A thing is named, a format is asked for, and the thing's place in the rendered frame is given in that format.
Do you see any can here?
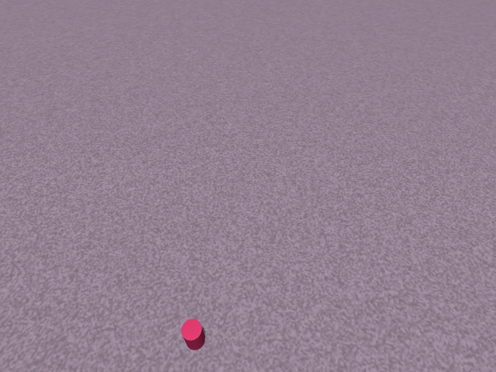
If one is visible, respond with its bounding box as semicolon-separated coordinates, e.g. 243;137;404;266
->
181;319;205;350

